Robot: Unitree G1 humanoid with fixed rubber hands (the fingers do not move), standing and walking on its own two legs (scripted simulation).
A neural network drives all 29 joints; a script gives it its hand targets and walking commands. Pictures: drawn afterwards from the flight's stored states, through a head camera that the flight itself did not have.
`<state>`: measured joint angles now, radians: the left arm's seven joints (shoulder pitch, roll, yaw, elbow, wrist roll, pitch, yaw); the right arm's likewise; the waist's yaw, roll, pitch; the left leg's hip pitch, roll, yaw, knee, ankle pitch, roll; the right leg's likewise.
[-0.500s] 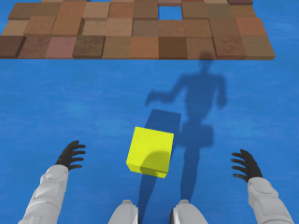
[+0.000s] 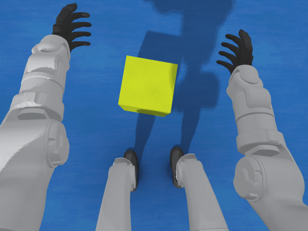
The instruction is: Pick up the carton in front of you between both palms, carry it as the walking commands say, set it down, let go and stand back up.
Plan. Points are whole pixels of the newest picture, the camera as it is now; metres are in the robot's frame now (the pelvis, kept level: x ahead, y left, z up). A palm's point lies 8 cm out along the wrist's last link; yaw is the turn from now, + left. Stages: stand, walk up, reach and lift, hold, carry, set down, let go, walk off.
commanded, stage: reach and lift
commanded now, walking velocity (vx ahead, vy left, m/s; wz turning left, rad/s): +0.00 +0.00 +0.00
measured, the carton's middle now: (147, 90) +0.52 -0.01 -0.53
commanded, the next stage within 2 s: none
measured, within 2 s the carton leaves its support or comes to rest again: leaves its support in 1.78 s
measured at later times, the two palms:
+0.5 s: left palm (93, 69) +0.55 +0.18 -0.28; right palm (207, 82) +0.49 -0.20 -0.28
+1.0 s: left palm (107, 81) +0.55 +0.17 -0.46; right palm (192, 91) +0.50 -0.20 -0.45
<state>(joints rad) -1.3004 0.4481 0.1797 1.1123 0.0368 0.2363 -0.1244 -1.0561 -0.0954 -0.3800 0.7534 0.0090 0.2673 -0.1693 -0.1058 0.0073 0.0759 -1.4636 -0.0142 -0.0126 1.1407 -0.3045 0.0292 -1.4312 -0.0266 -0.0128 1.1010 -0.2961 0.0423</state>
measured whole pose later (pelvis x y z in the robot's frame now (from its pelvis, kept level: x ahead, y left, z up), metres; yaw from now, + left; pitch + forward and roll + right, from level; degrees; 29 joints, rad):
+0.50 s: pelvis +0.02 -0.01 -0.12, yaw -3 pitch +52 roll -5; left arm -1.27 0.40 0.17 1.06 0.00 0.09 -0.02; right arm -1.05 -0.08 -0.38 0.79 0.03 0.07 -0.16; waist -0.06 0.00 -0.04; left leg -2.04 -0.01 -0.04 1.61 -0.48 0.01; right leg -2.00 0.01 0.00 1.57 -0.48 0.05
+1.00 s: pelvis -0.03 -0.01 -0.27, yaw -4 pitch +38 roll -5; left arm -1.64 0.56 -0.09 1.29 -0.22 0.07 0.00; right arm -1.46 -0.21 -0.23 1.09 0.22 0.07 -0.20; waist -0.07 -0.06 0.40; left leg -2.29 0.00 -0.05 2.16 -0.53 0.01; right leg -2.25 0.05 -0.01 2.11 -0.52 0.07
